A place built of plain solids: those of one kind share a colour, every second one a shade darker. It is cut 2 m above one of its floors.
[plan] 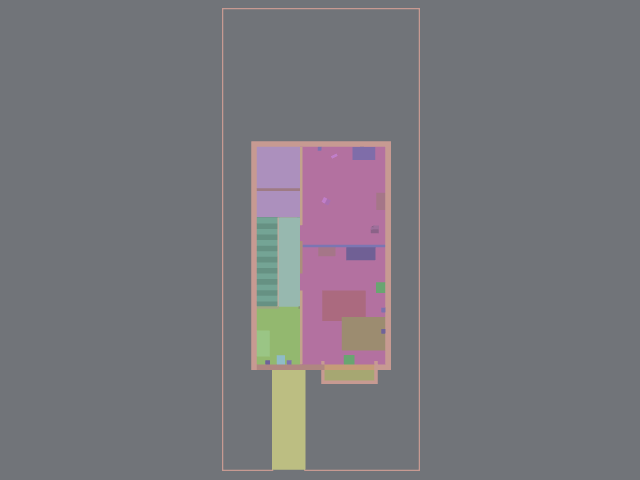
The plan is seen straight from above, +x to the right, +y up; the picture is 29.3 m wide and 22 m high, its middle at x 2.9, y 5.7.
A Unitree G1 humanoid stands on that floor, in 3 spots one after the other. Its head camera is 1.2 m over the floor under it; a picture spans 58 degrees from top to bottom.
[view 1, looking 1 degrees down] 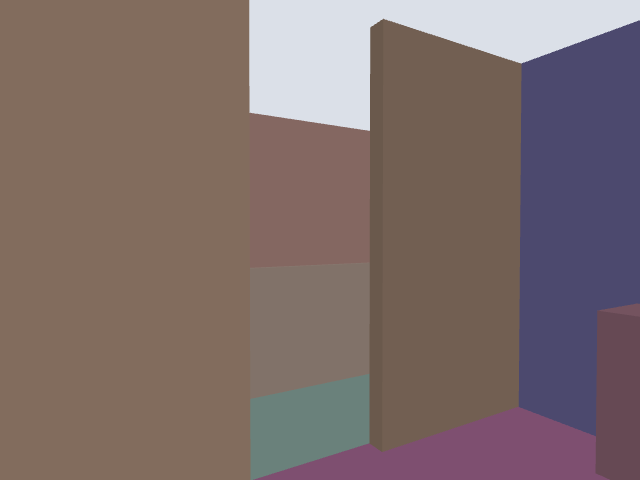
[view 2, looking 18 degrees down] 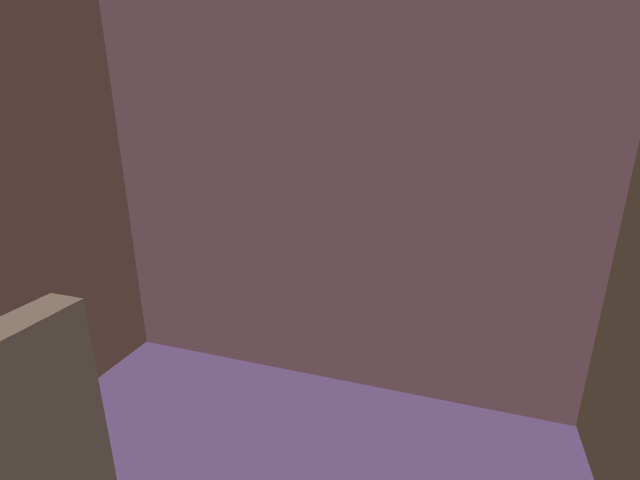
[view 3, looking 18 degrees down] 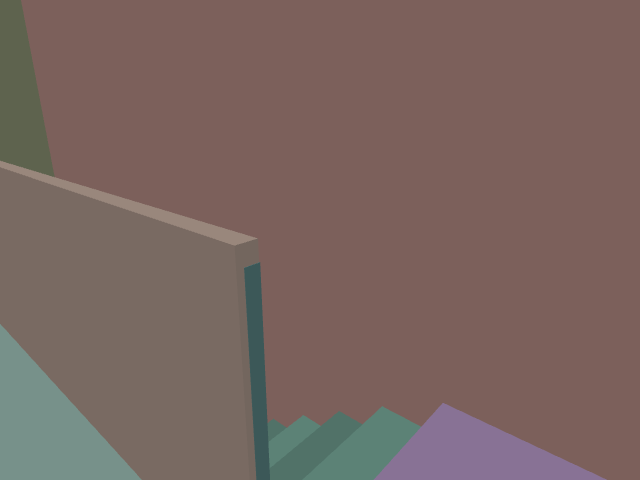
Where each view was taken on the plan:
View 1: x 3.95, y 2.65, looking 149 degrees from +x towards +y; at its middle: wall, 4.61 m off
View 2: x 1.47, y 6.35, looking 108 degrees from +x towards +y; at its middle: bath_wall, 1.77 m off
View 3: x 1.47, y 7.35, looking -139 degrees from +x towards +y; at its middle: wall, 2.05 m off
